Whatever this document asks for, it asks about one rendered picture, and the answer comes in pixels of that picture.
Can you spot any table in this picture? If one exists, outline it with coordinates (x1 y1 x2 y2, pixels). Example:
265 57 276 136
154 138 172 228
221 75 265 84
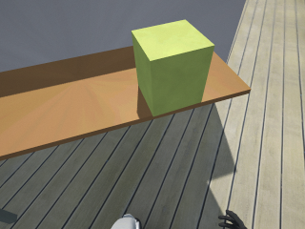
0 46 251 224

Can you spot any right robot hand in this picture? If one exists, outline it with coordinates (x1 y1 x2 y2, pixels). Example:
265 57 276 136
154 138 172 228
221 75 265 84
218 209 248 229

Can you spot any robot left thigh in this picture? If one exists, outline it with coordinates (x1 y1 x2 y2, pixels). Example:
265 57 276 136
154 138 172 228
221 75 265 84
111 217 140 229

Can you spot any carton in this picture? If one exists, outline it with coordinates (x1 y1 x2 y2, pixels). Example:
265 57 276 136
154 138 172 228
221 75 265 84
131 19 215 116

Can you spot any left robot shin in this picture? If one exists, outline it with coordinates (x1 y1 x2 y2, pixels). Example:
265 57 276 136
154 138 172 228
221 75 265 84
123 214 134 219

